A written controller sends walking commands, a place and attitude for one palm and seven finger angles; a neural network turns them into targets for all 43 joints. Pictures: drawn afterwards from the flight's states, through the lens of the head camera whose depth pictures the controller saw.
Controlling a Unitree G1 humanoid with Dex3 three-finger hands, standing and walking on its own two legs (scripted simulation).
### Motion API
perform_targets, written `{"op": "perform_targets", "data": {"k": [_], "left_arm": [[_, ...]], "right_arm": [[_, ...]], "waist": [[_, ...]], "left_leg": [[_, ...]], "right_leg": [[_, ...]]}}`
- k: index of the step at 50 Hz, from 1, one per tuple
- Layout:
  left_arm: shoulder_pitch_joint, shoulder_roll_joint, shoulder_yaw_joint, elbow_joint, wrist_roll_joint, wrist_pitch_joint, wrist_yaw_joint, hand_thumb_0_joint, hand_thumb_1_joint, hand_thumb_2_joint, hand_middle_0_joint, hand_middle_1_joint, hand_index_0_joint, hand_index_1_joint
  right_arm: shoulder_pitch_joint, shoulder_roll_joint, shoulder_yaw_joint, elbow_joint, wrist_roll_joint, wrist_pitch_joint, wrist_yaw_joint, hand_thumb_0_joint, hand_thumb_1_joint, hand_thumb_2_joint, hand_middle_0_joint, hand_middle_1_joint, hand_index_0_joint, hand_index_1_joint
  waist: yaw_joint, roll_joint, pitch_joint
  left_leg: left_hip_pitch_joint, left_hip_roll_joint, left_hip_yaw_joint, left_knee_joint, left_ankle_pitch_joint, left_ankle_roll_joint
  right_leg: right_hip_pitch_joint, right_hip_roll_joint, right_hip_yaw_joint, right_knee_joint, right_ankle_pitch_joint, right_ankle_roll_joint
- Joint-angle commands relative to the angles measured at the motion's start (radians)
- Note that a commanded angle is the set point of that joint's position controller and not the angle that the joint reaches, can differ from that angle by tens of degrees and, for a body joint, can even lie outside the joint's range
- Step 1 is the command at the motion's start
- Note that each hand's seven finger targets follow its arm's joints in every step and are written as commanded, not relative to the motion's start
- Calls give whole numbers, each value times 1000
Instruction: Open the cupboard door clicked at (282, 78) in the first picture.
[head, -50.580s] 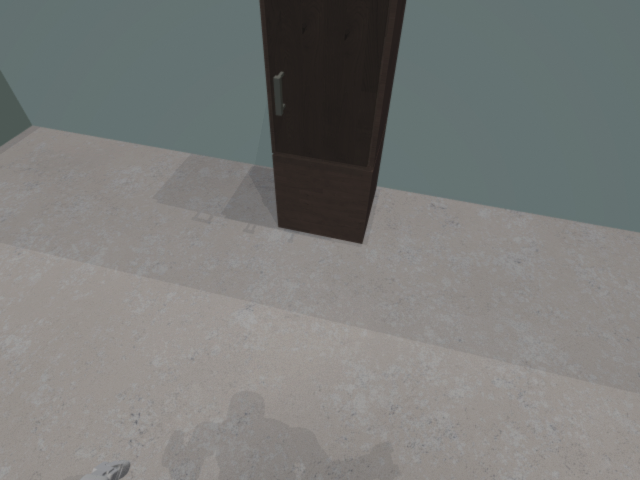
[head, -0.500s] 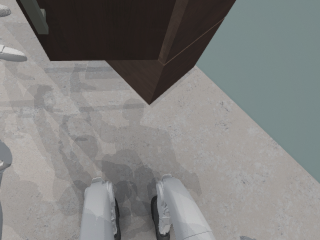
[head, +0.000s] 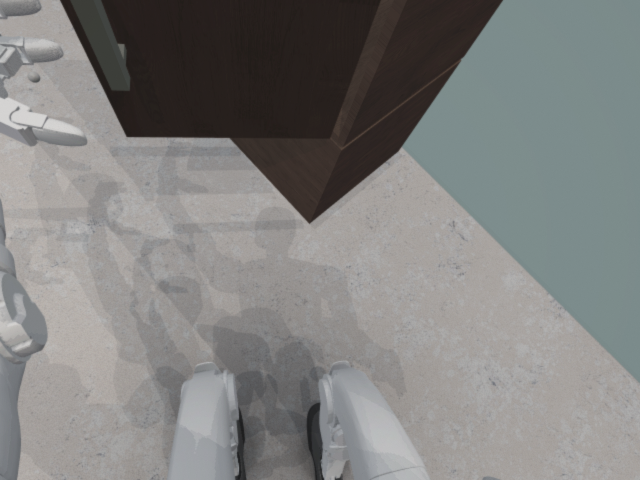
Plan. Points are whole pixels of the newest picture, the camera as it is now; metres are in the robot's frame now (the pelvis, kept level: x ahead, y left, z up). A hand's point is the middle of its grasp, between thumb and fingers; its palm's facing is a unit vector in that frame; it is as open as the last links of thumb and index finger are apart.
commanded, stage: move the hooked fingers beside the handle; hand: left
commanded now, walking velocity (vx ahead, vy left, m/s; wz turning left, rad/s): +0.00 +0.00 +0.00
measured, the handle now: (105, 28) +0.60 +0.21 +0.06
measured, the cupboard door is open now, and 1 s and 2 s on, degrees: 53 53 53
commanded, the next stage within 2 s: slide the fingers in behind the handle in 0.42 s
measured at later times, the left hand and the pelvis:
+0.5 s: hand (35, 83) +0.53 +0.27 +0.05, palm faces +0.04 -1.00 -0.03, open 14.0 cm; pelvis -0.01 -0.01 -0.01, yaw +0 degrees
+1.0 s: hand (71, 80) +0.54 +0.24 +0.05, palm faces +0.04 -1.00 -0.04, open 14.0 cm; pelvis -0.01 +0.00 -0.01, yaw +0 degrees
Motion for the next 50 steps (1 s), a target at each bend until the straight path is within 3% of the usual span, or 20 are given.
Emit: {"op": "perform_targets", "data": {"k": [1, 3, 6, 9, 12, 15, 16, 17, 20, 23, 26, 27, 30, 35, 36, 39, 43, 47, 49, 50], "left_arm": [[-381, 214, 18, -206, -25, -83, 19, 0, -500, 300, -300, -1200, -300, -1200], [-410, 265, 64, -275, -34, -122, 31, 0, -500, 300, -300, -1200, -300, -1200], [-418, 326, 114, -319, -33, -162, 43, 0, -500, 300, -300, -1200, -300, -1200], [-379, 322, 102, -254, -17, -142, 39, 0, -500, 300, -300, -1200, -300, -1200], [-394, 289, 55, -207, -8, -108, 24, 0, -500, 300, -300, -1200, -300, -1200], [-381, 286, 50, -207, -20, -90, 3, 0, -500, 300, -300, -1200, -300, -1200], [-392, 241, 22, -214, -32, -94, -8, 0, -500, 300, -300, -1200, -300, -1200], [-378, 256, 37, -201, -38, -93, -13, 0, -500, 300, -300, -1200, -300, -1200], [-415, 244, 24, -189, -50, -87, -22, 0, -500, 300, -300, -1200, -300, -1200], [-430, 286, 46, -176, -38, -90, -12, 0, -500, 300, -300, -1200, -300, -1200], [-418, 316, 75, -234, -26, -108, 8, 0, -500, 300, -300, -1200, -300, -1200], [-389, 272, 47, -212, -24, -104, 11, 0, -500, 300, -300, -1200, -300, -1200], [-418, 226, 12, -235, -21, -101, 26, 0, -500, 300, -300, -1200, -300, -1200], [-438, 261, 48, -245, -25, -92, 47, 0, -500, 300, -300, -1200, -300, -1200], [-442, 279, 63, -249, -21, -100, 53, 0, -500, 300, -300, -1200, -300, -1200], [-445, 222, 24, -256, -13, -109, 66, 0, -500, 300, -300, -1200, -300, -1200], [-424, 213, 28, -225, -12, -108, 79, 0, -500, 300, -300, -1200, -300, -1200], [-397, 157, -4, -218, -14, -103, 80, 0, -500, 300, -300, -1200, -300, -1200], [-417, 149, -13, -214, -16, -99, 85, 0, -500, 300, -300, -1200, -300, -1200], [-405, 161, 4, -207, -20, -97, 88, 0, -500, 300, -300, -1200, -300, -1200]], "right_arm": [[207, -208, -76, -21, -3, -5, -13, 0, -900, -900, 200, 300, 200, 300], [201, -210, -82, -19, -7, -8, -11, 0, -900, -900, 200, 300, 200, 300], [197, -207, -82, -14, -7, -11, -6, 0, -900, -900, 200, 300, 200, 300], [185, -206, -77, -16, 1, -4, -3, 0, -900, -900, 200, 300, 200, 300], [186, -209, -72, -16, 3, 1, -10, 0, -900, -900, 200, 300, 200, 300], [190, -212, -71, -19, 5, 1, -16, 0, -900, -900, 200, 300, 200, 300], [193, -209, -73, -17, 5, -4, -14, 0, -900, -900, 200, 300, 200, 300], [192, -213, -73, -13, 6, -4, -17, 0, -900, -900, 200, 300, 200, 300], [191, -212, -72, -6, 8, -9, -21, 0, -900, -900, 200, 300, 200, 300], [193, -213, -66, -7, 6, -14, -24, 0, -900, -900, 200, 300, 200, 300], [199, -211, -70, -13, 0, -15, -19, 0, -900, -900, 200, 300, 200, 300], [196, -209, -70, -14, 0, -13, -16, 0, -900, -900, 200, 300, 200, 300], [194, -208, -74, -12, -1, -12, -12, 0, -900, -900, 200, 300, 200, 300], [199, -210, -75, -10, 0, -15, -14, 0, -900, -900, 200, 300, 200, 300], [206, -209, -73, -5, -3, -16, -14, 0, -900, -900, 200, 300, 200, 300], [200, -203, -76, 0, -5, -19, -8, 0, -900, -900, 200, 300, 200, 300], [206, -204, -77, 4, -7, -17, -5, 0, -900, -900, 200, 300, 200, 300], [210, -200, -82, 3, -8, -15, -1, 0, -900, -900, 200, 300, 200, 300], [208, -197, -81, 5, -8, -15, -1, 0, -900, -900, 200, 300, 200, 300], [211, -197, -81, 4, -7, -15, 0, 0, -900, -900, 200, 300, 200, 300]], "waist": [[-21, 246, -521], [-7, 268, -606], [9, 278, -648], [8, 261, -616], [-16, 246, -570], [-12, 236, -580], [-25, 240, -588], [-18, 236, -583], [-38, 200, -557], [-26, 226, -550], [1, 275, -611], [-4, 268, -605], [-19, 269, -577], [-19, 231, -599], [-12, 251, -604], [-17, 275, -602], [-23, 236, -579], [-20, 247, -587], [-33, 228, -560], [-25, 211, -559]], "left_leg": [[669, 2, -106, -142, 389, -6], [700, 1, -100, -131, 426, -10], [707, -1, -95, -124, 457, -10], [662, -4, -84, -128, 405, -7], [633, -3, -86, -128, 362, -1], [624, -4, -86, -128, 349, 1], [645, -3, -91, -127, 361, 3], [647, 0, -96, -129, 364, -2], [593, -2, -86, -117, 319, 7], [581, -3, -90, -117, 306, 5], [642, -1, -98, -120, 352, -2], [649, 0, -99, -125, 354, -4], [656, 3, -106, -137, 306, -6], [614, -1, -94, -131, 299, 1], [635, -1, -103, -136, 317, -3], [666, 1, -110, -141, 316, -9], [639, 0, -105, -142, 315, -6], [669, 0, -106, -146, 346, -10], [641, -1, -101, -144, 322, -5], [619, -4, -94, -143, 319, -3]], "right_leg": [[-2, 15, 31, -148, 258, -31], [34, 16, 41, -145, 280, -31], [80, 18, 49, -139, 303, -32], [97, 18, 50, -148, 278, -27], [72, 15, 48, -154, 257, -23], [81, 16, 49, -159, 253, -24], [63, 18, 48, -157, 259, -25], [56, 18, 43, -155, 257, -26], [57, 20, 51, -162, 239, -21], [42, 18, 48, -150, 223, -25], [35, 17, 44, -132, 236, -32], [27, 17, 43, -139, 237, -30], [4, 18, 39, -146, 211, -28], [55, 18, 48, -152, 219, -24], [47, 16, 43, -143, 223, -29], [15, 16, 39, -143, 218, -29], [34, 16, 39, -150, 222, -27], [24, 15, 37, -150, 239, -30], [29, 15, 39, -157, 232, -26], [53, 16, 42, -161, 233, -25]]}}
